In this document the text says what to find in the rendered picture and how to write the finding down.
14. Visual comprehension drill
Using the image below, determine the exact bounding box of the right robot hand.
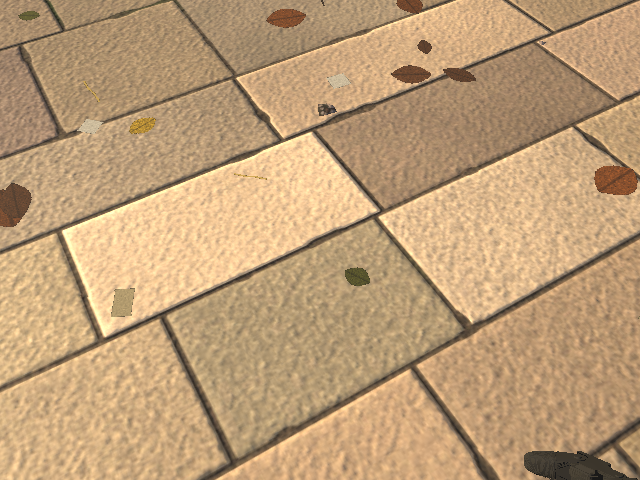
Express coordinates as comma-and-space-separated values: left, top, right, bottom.
524, 451, 638, 480

